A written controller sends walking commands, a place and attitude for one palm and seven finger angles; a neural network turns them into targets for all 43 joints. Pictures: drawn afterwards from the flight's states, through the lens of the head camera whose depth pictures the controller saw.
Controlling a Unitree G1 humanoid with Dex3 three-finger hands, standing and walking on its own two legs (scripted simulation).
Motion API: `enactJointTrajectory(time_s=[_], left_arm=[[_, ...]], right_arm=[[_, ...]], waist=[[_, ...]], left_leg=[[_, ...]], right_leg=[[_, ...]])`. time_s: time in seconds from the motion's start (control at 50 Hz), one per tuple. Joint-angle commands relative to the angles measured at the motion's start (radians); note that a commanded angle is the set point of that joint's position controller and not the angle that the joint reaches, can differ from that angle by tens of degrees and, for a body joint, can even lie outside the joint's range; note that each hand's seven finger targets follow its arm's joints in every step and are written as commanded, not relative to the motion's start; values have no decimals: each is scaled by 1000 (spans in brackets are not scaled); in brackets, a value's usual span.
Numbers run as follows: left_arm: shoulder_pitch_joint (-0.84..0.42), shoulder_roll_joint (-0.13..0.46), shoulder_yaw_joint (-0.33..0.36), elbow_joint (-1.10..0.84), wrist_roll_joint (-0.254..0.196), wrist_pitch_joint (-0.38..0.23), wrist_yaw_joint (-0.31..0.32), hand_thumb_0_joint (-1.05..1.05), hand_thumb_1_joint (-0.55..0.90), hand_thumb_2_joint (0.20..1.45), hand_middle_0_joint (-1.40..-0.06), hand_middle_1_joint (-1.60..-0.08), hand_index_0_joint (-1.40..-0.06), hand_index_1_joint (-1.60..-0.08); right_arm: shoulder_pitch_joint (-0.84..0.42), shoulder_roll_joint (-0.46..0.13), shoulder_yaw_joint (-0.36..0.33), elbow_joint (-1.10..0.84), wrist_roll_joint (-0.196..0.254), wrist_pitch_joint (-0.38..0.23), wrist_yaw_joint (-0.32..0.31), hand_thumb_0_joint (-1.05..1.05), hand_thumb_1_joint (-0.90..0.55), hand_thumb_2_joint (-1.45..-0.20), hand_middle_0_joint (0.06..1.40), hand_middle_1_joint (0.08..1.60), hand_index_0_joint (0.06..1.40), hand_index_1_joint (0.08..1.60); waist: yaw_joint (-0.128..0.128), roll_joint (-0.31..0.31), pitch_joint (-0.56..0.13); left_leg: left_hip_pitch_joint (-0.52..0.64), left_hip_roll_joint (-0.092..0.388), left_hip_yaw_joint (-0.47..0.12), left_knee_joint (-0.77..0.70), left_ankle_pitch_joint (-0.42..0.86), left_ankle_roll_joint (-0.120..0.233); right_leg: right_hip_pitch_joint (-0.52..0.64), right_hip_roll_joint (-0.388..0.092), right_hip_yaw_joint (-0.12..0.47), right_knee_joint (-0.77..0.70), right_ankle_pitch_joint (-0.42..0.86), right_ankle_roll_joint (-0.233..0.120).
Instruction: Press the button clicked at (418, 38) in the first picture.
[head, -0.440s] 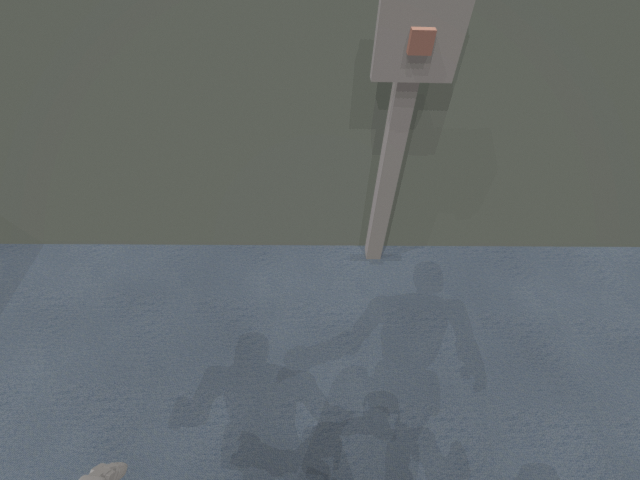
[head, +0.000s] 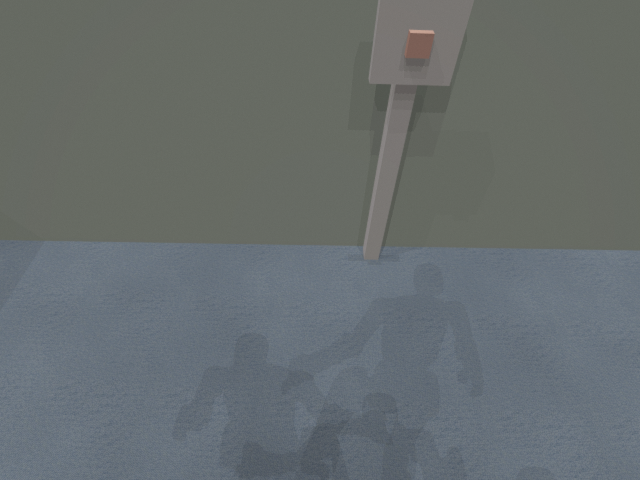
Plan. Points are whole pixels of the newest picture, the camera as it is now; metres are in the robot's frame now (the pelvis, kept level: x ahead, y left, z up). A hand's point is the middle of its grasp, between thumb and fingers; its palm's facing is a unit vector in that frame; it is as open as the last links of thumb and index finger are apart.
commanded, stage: stand and wait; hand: left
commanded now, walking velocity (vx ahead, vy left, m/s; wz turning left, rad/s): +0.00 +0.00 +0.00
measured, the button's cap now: (418, 43) +1.05 -0.17 +0.11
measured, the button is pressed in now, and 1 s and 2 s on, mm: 0 0 0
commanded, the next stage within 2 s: look at it before walking up in 0.42 s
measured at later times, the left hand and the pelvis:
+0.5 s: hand out of the picture +0.07 +0.24 -0.15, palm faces -0.04 -0.94 -0.33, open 7.4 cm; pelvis -0.01 -0.01 +0.00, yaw +0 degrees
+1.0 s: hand out of the picture +0.06 +0.23 -0.15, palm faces -0.04 -0.94 -0.33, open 7.4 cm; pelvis -0.01 -0.01 +0.00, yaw +0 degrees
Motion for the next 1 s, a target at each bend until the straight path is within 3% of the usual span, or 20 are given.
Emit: enactJointTrajectory(time_s=[0.0,0.38,0.98], left_arm=[[-55,210,47,-62,-7,-31,19,0,900,900,-200,-300,-200,-300],[-59,217,44,-25,-5,-33,15,0,900,900,-200,-300,-200,-300],[-51,213,44,-14,-5,-36,16,0,900,900,-200,-300,-200,-300]], right_arm=[[-61,-209,-42,-63,1,-31,-11,0,-900,-900,200,300,200,300],[-37,-215,-35,-14,3,-29,-6,0,-900,-900,200,300,200,300],[-37,-216,-34,-6,5,-32,-8,0,-900,-900,200,300,200,300]], waist=[[-8,15,-85],[-8,-2,-45],[-8,10,-70]], left_leg=[[12,119,-87,-72,207,28],[-7,121,-96,-116,111,20],[32,132,-93,-121,183,16]], right_leg=[[27,-106,88,-64,221,-48],[-2,-103,109,-116,99,-47],[18,-103,103,-117,191,-47]])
